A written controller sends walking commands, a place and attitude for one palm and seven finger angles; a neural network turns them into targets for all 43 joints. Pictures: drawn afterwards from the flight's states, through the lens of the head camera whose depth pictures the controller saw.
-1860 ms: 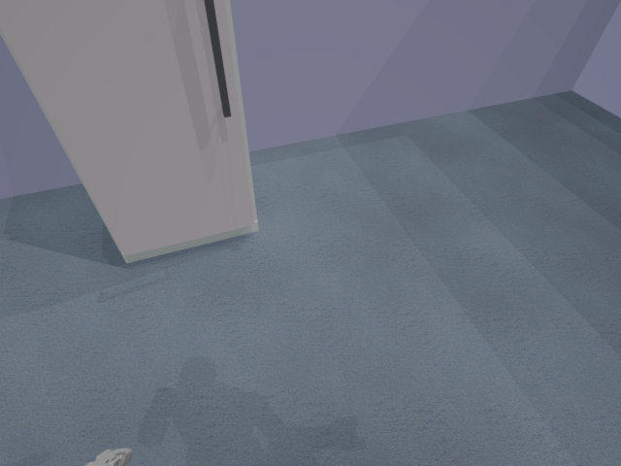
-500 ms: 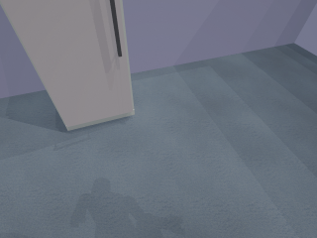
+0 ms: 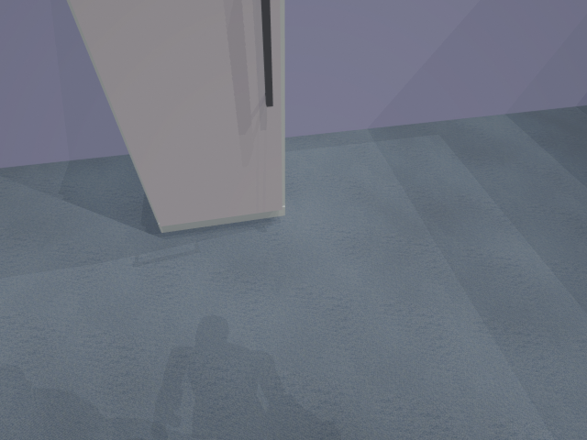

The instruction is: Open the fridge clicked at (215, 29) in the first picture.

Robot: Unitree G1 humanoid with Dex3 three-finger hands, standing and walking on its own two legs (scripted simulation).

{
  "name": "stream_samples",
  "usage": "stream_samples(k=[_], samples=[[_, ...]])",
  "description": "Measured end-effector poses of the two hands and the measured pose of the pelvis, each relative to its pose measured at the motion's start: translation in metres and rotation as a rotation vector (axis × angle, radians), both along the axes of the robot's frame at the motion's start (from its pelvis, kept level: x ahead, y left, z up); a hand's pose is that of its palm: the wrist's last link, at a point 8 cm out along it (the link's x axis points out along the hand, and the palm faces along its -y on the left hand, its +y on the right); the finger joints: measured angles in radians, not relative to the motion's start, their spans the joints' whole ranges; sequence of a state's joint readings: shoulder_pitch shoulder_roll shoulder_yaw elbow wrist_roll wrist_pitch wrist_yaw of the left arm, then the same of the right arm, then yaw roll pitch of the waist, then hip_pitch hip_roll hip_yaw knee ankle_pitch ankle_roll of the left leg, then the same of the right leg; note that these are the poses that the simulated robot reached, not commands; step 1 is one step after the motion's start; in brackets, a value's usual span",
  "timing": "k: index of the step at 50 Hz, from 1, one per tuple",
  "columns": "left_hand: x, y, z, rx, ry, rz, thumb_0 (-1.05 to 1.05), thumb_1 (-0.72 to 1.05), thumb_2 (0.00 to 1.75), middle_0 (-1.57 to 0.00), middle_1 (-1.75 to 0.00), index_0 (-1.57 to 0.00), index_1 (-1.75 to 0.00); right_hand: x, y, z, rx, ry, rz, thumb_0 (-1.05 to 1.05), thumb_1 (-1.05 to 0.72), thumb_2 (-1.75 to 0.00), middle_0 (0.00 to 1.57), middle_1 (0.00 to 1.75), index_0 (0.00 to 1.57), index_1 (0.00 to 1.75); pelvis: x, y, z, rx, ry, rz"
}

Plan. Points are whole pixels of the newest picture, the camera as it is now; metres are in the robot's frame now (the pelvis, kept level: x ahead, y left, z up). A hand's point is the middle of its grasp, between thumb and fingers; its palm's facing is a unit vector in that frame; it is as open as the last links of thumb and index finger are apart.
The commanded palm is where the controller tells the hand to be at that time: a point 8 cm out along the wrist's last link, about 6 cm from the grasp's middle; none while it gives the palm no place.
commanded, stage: walk to a spot facing it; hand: right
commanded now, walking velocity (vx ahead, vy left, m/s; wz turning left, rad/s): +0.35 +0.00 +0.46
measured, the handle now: (265, 19) +1.10 +0.14 +0.12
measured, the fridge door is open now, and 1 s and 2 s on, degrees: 0 0 0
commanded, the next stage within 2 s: turn to face it in 0.82 s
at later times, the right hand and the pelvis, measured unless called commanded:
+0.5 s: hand (415, 430) +0.20 -0.19 -0.19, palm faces -0.09 +0.99 -0.13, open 7.4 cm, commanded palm none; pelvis +0.19 -0.01 -0.01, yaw +10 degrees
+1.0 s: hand (353, 263) +0.51 -0.11 -0.17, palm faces -0.48 +0.86 -0.18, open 7.4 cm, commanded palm none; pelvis +0.33 +0.00 -0.01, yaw +26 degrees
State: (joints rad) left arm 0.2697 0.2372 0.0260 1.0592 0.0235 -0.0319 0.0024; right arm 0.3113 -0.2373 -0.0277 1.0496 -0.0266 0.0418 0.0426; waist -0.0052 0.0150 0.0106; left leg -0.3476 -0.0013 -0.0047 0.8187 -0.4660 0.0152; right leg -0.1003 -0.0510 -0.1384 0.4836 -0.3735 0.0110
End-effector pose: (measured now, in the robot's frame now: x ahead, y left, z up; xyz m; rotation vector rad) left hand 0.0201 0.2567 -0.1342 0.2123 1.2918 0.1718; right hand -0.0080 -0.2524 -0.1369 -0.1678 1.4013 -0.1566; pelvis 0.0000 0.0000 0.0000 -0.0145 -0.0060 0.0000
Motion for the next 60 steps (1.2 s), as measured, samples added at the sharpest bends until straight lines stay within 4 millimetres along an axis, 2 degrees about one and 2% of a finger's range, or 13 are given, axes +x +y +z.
stream_samples(k=[5, 8, 11, 18, 23, 26, 29, 35, 40, 45, 52, 55, 60], samples=[[-0.029, 0.01, -0.017, -0.023, 0.14, 0.079, 0.0, 0.9, 0.9, -0.21, -0.3, -0.2, -0.3, 0.066, 0.023, -0.004, 0.011, -0.077, 0.062, 0.01, -0.91, -0.9, 0.2, 0.3, 0.2, 0.3, 0.031, 0.016, -0.01, 0.015, -0.008, 0.039], [-0.022, 0.019, -0.023, -0.028, 0.199, 0.093, 0.01, 0.9, 0.9, -0.2, -0.3, -0.2, -0.3, 0.094, 0.032, -0.011, -0.005, -0.147, 0.052, 0.0, -0.91, -0.9, 0.2, 0.3, 0.2, 0.3, 0.048, 0.025, -0.018, 0.023, -0.022, 0.048], [0.015, 0.022, -0.014, -0.02, 0.145, 0.097, 0.01, 0.9, 0.9, -0.2, -0.3, -0.2, -0.3, 0.106, 0.039, -0.007, 0.003, -0.135, 0.05, 0.0, -0.91, -0.9, 0.2, 0.3, 0.2, 0.3, 0.067, 0.027, -0.01, 0.034, -0.025, 0.066], [0.137, 0.009, 0.015, -0.018, -0.123, 0.112, 0.01, 0.91, 0.9, -0.2, -0.3, -0.2, -0.3, 0.137, 0.041, -0.005, 0.051, -0.026, 0.106, 0.0, -0.9, -0.9, 0.2, 0.3, 0.2, 0.3, 0.118, 0.016, 0.005, 0.032, 0.002, 0.124], [0.209, -0.015, 0.02, -0.005, -0.209, 0.092, 0.0, 0.91, 0.9, -0.2, -0.3, -0.2, -0.3, 0.181, 0.022, -0.019, 0.079, -0.016, 0.094, 0.0, -0.9, -0.9, 0.2, 0.3, 0.2, 0.3, 0.167, -0.005, -0.003, 0.057, 0.008, 0.148], [0.234, -0.031, 0.018, 0.016, -0.235, 0.106, 0.0, 0.9, 0.9, -0.2, -0.3, -0.2, -0.3, 0.217, 0.006, -0.03, 0.083, -0.006, 0.11, 0.0, -0.9, -0.9, 0.2, 0.3, 0.2, 0.3, 0.194, -0.018, -0.009, 0.048, 0.003, 0.187], [0.233, -0.045, 0.022, 0.018, -0.218, 0.17, 0.0, 0.9, 0.9, -0.2, -0.3, -0.2, -0.3, 0.264, -0.005, -0.024, 0.076, -0.018, 0.171, 0.0, -0.91, -0.9, 0.2, 0.3, 0.2, 0.3, 0.217, -0.026, -0.002, 0.055, -0.002, 0.233], [0.199, -0.05, 0.031, 0.064, -0.084, 0.323, -0.02, 0.95, 0.9, -0.21, -0.3, -0.2, -0.3, 0.371, -0.007, -0.005, 0.069, -0.126, 0.271, 0.0, -0.91, -0.9, 0.19, 0.3, 0.19, 0.3, 0.255, -0.034, 0.012, 0.059, 0.004, 0.299], [0.168, -0.065, 0.025, 0.034, 0.067, 0.415, -0.01, 0.93, 0.9, -0.2, -0.3, -0.2, -0.3, 0.439, 0.014, 0.001, 0.078, -0.177, 0.343, 0.0, -0.91, -0.9, 0.19, 0.3, 0.19, 0.29, 0.282, -0.031, 0.012, 0.05, 0.007, 0.349], [0.151, -0.082, 0.011, -0.031, 0.156, 0.521, 0.0, 0.91, 0.9, -0.2, -0.3, -0.2, -0.3, 0.49, 0.052, 0.0, 0.087, -0.175, 0.452, 0.0, -0.91, -0.9, 0.19, 0.3, 0.19, 0.29, 0.305, -0.021, 0.005, 0.034, 0.002, 0.409], [0.153, -0.084, -0.024, -0.139, 0.222, 0.62, 0.0, 0.9, 0.9, -0.2, -0.3, -0.2, -0.3, 0.548, 0.114, -0.008, 0.077, -0.27, 0.568, 0.0, -0.91, -0.9, 0.19, 0.3, 0.19, 0.3, 0.334, 0.012, -0.018, 0.016, -0.003, 0.458], [0.175, -0.071, -0.028, -0.142, 0.197, 0.61, 0.01, 0.91, 0.9, -0.2, -0.3, -0.2, -0.3, 0.551, 0.123, -0.003, 0.075, -0.287, 0.557, 0.0, -0.91, -0.9, 0.2, 0.3, 0.2, 0.3, 0.34, 0.017, -0.015, 0.032, -0.017, 0.453], [0.227, -0.05, -0.02, -0.119, 0.071, 0.565, 0.0, 0.91, 0.9, -0.2, -0.3, -0.2, -0.3, 0.546, 0.122, 0.004, 0.073, -0.265, 0.521, -0.01, -0.91, -0.9, 0.2, 0.3, 0.2, 0.3, 0.352, 0.019, -0.005, 0.036, -0.011, 0.434]])
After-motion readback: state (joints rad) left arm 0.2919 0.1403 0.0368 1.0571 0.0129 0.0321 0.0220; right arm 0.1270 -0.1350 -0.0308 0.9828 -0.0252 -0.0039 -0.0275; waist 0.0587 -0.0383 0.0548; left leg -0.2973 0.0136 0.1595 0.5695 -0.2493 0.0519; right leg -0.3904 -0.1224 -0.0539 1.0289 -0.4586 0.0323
